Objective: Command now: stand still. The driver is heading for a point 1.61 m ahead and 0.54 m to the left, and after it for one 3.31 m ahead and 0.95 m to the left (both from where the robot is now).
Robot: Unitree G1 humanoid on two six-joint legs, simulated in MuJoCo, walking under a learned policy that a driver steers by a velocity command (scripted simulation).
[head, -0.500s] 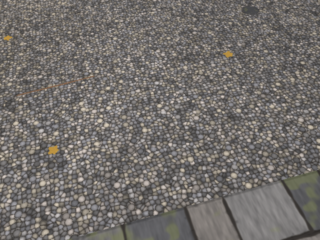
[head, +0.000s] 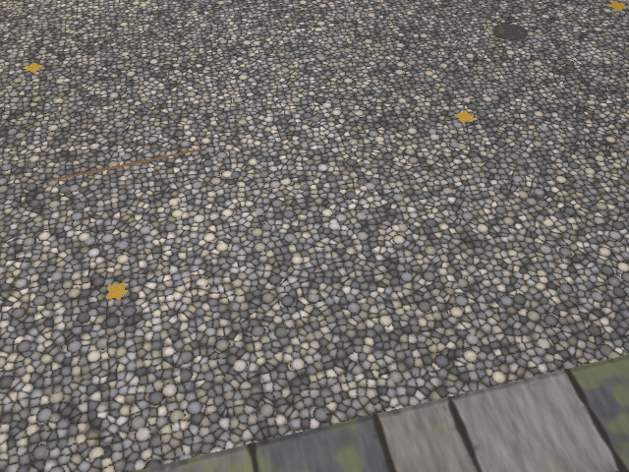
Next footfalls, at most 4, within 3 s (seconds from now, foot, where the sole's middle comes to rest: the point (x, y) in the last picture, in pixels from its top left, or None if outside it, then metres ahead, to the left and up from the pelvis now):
0.56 right None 0.12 -0.14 -0.77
1.02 left None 0.45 0.07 -0.77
1.64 right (383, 370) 0.81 -0.16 -0.96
2.08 left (257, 310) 1.00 0.19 -0.96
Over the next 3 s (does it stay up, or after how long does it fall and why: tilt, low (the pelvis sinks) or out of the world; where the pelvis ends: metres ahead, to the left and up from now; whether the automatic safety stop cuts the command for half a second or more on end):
stays up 1.28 0.34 -0.18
